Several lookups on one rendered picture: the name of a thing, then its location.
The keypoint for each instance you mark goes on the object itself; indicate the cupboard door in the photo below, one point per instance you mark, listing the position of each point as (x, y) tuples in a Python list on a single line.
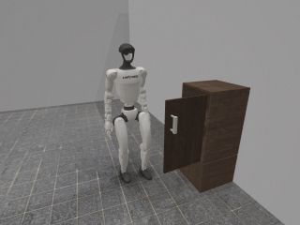
[(185, 147)]

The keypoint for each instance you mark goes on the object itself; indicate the right robot forearm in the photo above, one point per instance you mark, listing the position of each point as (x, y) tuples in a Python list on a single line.
[(108, 108)]

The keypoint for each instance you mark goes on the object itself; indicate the left robot upper arm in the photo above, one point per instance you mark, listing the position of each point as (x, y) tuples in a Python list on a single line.
[(142, 81)]

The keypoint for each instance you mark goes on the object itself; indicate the handle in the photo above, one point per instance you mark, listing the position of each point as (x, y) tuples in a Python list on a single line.
[(174, 124)]

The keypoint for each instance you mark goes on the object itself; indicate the right robot shin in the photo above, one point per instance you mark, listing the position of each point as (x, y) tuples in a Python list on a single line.
[(123, 161)]

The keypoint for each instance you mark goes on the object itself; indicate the robot right hand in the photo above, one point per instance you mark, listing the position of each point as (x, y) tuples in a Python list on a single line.
[(108, 126)]

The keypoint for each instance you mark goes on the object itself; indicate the right robot upper arm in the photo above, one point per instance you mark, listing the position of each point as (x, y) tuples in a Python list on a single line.
[(110, 75)]

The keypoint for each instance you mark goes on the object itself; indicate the left robot foot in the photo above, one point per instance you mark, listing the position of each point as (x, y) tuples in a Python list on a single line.
[(145, 174)]

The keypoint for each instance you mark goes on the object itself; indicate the left robot forearm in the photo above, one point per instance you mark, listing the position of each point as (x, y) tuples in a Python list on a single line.
[(143, 102)]

